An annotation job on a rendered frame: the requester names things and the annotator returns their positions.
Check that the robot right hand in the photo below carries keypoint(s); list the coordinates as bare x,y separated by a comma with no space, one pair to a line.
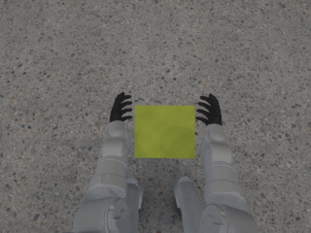
214,115

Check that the robot left shin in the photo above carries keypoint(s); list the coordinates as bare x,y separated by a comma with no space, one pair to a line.
132,181

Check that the left robot thigh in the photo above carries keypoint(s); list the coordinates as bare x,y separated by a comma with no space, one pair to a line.
133,200

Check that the left robot upper arm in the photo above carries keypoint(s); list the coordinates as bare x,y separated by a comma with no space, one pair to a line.
104,215

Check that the carton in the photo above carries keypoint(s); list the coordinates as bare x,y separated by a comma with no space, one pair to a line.
164,131

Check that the left robot forearm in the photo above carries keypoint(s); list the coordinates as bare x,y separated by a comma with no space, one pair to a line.
110,174

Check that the robot left hand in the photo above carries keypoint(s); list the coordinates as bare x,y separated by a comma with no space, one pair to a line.
117,112

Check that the right robot upper arm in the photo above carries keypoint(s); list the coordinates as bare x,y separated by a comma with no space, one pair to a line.
221,218

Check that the right robot forearm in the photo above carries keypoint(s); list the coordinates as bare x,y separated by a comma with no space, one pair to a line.
221,184

